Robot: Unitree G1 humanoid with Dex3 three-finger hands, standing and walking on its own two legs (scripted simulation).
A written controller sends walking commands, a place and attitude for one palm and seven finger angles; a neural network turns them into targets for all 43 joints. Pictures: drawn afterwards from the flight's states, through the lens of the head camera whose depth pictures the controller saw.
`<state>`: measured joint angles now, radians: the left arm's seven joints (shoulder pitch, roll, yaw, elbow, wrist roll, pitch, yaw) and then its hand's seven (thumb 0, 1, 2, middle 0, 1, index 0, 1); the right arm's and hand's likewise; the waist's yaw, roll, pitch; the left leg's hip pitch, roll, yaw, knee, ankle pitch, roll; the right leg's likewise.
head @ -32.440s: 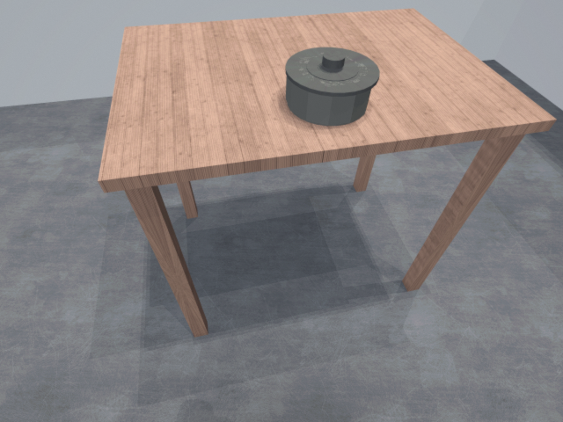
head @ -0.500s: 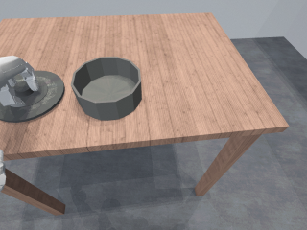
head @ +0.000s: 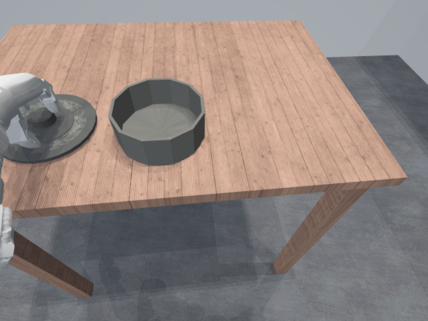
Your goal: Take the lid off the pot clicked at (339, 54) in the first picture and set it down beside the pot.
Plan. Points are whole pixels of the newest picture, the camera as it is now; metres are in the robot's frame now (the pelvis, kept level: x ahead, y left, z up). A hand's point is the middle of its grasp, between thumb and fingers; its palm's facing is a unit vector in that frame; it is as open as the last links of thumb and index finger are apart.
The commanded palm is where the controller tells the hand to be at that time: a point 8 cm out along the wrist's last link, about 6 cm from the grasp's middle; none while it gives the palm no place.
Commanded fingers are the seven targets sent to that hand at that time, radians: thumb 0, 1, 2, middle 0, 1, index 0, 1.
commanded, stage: raise the empty hand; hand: left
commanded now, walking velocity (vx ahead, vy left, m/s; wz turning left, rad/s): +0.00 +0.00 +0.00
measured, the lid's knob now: (42, 117) +0.50 +0.34 +0.09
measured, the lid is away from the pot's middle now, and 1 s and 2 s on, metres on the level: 0.24 0.24 0.24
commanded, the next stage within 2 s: draw the hand back to the body in 1.14 s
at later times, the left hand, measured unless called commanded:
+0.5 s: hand (3, 93) +0.45 +0.34 +0.19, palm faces -0.27 -0.11 -0.96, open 11.0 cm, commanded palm +0.44 +0.34 +0.26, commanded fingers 0.00 -0.13 0.89 -0.48 -0.62 -0.48 -0.62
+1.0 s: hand out of the picture +0.45 +0.33 +0.25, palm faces -0.16 -0.10 -0.98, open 11.0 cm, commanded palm +0.43 +0.33 +0.31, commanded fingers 0.00 -0.13 0.89 -0.48 -0.62 -0.48 -0.62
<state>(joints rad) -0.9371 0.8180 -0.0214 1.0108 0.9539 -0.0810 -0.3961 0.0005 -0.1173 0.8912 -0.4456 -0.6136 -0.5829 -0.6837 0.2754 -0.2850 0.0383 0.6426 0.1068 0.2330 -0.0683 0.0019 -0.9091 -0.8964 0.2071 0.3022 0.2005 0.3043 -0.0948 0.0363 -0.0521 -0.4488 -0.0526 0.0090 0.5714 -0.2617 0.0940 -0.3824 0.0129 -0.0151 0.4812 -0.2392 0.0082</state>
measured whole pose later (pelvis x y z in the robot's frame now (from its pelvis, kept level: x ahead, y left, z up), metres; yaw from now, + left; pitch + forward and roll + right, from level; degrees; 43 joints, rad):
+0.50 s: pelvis +0.01 +0.01 +0.00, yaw +1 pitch +7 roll -2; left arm -0.97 0.86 -0.02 0.90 0.92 0.01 -0.47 0.00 -0.12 0.90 -0.49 -0.62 -0.49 -0.62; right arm 0.26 -0.29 0.04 0.64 0.10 0.22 -0.04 0.00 -0.91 -0.90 0.21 0.30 0.20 0.30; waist -0.09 0.05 -0.05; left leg -0.38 -0.07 0.00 0.51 -0.25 0.10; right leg -0.32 0.00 -0.02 0.42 -0.23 0.02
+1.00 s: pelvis +0.01 +0.00 +0.01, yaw +1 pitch +6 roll -2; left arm -1.07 0.89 -0.03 0.87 0.93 0.08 -0.51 0.00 -0.12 0.90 -0.49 -0.62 -0.49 -0.62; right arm 0.26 -0.30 0.05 0.64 0.10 0.20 -0.04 0.00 -0.91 -0.90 0.21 0.30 0.20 0.30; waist -0.09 0.06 -0.05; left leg -0.35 -0.07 0.00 0.46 -0.22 0.09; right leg -0.28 0.00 -0.02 0.39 -0.21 0.02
